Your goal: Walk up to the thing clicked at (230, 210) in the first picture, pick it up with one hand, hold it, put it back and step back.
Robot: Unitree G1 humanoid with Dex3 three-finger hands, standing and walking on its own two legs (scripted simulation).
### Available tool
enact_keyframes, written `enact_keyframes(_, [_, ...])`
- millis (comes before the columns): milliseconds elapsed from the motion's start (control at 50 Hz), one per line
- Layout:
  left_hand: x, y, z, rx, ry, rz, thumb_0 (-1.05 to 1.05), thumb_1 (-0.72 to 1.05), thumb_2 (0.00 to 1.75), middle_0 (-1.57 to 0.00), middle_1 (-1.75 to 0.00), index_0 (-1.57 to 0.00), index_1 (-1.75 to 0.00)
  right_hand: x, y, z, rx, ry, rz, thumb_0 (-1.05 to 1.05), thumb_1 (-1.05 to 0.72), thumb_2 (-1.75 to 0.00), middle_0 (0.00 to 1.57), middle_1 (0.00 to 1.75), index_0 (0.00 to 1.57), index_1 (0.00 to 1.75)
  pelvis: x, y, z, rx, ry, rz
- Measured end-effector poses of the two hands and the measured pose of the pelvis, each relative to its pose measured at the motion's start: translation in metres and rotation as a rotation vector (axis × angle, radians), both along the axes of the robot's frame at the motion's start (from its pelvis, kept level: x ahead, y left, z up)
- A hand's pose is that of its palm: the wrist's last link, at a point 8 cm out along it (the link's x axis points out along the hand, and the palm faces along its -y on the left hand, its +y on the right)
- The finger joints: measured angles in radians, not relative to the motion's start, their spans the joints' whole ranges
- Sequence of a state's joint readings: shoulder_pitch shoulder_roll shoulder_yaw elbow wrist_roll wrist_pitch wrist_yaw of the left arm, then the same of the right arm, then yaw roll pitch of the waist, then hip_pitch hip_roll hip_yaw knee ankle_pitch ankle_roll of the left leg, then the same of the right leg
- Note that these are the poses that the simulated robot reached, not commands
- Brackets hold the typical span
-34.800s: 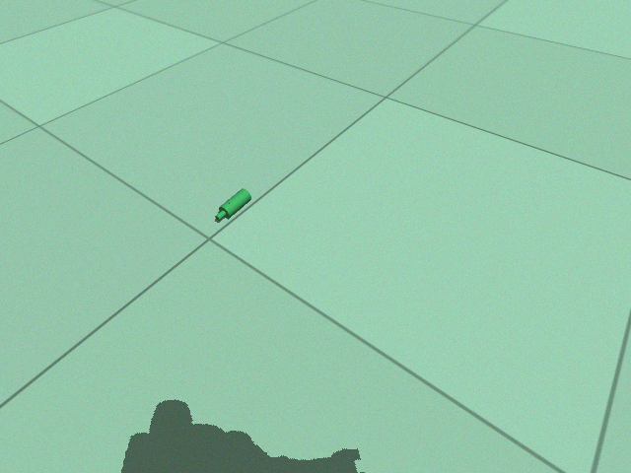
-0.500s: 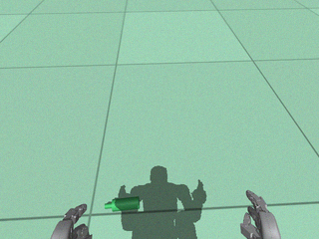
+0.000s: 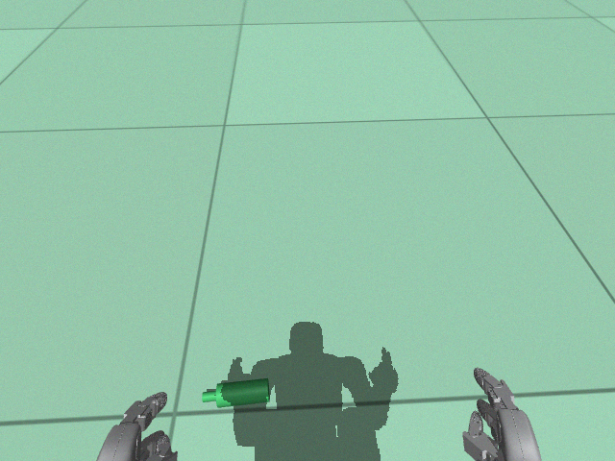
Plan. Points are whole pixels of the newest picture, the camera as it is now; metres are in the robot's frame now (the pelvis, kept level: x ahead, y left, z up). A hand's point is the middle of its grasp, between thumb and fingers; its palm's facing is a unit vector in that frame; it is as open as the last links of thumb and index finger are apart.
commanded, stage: home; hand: left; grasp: from above
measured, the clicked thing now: (236, 393) +0.45 +0.22 -0.68
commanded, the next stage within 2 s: stand in 0.02 s
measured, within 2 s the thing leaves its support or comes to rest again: neither
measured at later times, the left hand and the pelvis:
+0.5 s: hand out of the picture +0.06 +0.25 -0.12, palm faces +0.03 -0.94 -0.34, open 7.4 cm; pelvis -0.01 +0.01 +0.04, yaw +0 degrees
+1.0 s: hand out of the picture +0.03 +0.24 -0.10, palm faces +0.02 -0.94 -0.34, open 7.4 cm; pelvis -0.02 +0.00 +0.06, yaw +0 degrees
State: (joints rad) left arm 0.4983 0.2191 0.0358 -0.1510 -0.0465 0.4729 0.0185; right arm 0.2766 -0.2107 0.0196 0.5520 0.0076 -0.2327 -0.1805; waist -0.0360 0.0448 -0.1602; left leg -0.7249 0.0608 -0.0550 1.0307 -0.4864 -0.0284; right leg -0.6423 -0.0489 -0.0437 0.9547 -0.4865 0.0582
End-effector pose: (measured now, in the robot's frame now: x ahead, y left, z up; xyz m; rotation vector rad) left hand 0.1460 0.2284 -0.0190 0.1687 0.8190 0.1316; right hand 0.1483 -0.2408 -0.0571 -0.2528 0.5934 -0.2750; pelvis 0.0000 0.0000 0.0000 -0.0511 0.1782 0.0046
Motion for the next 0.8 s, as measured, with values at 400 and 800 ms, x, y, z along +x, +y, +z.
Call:
enact_keyframes(400, [-0.058, 0.056, -0.056, 0.144, 0.226, 0.035, 0.01, 0.9, 0.9, -0.2, -0.3, -0.21, -0.3, -0.053, -0.037, -0.016, -0.011, 0.46, 0.052, 0.01, -0.9, -0.9, 0.21, 0.3, 0.21, 0.3, -0.011, 0.003, 0.027, 0.046, -0.17, -0.003])
enact_keyframes(800, [-0.131, 0.059, -0.051, 0.104, 0.471, 0.107, 0.01, 0.9, 0.9, -0.2, -0.3, -0.21, -0.3, -0.099, -0.021, -0.01, 0.07, 0.608, -0.026, 0.01, -0.9, -0.9, 0.2, 0.3, 0.2, 0.3, -0.011, 0.009, 0.059, 0.047, -0.252, -0.007])
